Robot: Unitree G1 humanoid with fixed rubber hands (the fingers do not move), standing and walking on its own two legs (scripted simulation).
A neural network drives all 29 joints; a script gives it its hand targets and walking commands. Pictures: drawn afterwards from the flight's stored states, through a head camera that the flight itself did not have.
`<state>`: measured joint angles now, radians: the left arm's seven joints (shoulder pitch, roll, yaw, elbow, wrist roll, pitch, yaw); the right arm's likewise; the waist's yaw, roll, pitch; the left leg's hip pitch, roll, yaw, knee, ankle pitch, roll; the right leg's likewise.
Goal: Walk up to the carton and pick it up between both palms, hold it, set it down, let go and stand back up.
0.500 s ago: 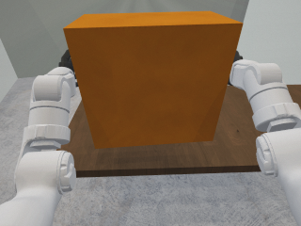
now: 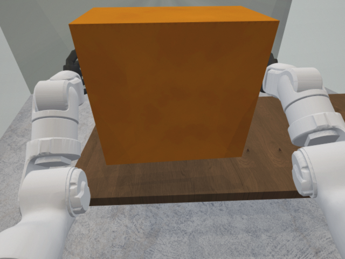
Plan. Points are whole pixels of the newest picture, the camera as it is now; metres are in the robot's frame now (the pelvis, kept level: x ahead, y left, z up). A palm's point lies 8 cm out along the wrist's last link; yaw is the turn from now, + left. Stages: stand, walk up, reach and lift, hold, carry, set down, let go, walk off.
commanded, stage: hold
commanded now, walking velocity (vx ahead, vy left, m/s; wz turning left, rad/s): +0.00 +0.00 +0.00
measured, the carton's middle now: (172, 87) +0.39 +0.00 +0.28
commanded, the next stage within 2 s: none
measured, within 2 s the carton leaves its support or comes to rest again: neither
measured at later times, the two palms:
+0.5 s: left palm (81, 94) +0.36 +0.19 +0.29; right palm (272, 87) +0.36 -0.21 +0.28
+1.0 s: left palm (79, 93) +0.37 +0.20 +0.29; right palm (271, 80) +0.36 -0.21 +0.30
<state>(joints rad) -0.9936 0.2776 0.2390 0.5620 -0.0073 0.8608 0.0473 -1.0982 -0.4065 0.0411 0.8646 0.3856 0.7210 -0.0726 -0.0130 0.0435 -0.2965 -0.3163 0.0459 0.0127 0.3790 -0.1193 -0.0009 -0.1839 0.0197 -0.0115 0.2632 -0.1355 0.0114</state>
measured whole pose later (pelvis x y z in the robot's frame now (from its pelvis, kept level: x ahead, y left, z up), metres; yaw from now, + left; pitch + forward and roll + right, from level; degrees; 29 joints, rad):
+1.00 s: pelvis -0.01 +0.00 +0.00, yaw +0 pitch +3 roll -2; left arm -0.94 0.29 0.18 0.54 -0.06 0.86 0.06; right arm -1.05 -0.42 0.05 0.82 0.43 0.75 -0.10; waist -0.03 0.01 -0.30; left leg -0.33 0.05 0.02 0.39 -0.12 -0.01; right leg -0.20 0.03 0.00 0.27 -0.13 0.01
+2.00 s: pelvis +0.00 +0.00 +0.00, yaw -1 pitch +4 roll -2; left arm -1.00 0.26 0.25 0.56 -0.01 0.86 0.06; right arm -1.12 -0.42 0.04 0.89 0.39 0.72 -0.06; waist -0.01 0.05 -0.30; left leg -0.35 0.05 0.02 0.39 -0.11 0.00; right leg -0.22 0.02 0.00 0.28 -0.13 0.01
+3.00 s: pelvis +0.01 -0.01 +0.00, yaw +1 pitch +0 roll -1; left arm -0.82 0.22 0.26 0.47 0.04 0.63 0.03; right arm -0.78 -0.26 -0.08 0.74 0.25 0.40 -0.05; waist -0.05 -0.03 -0.16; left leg -0.23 0.04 -0.01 0.35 -0.12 -0.01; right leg -0.11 0.01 -0.02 0.28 -0.16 0.00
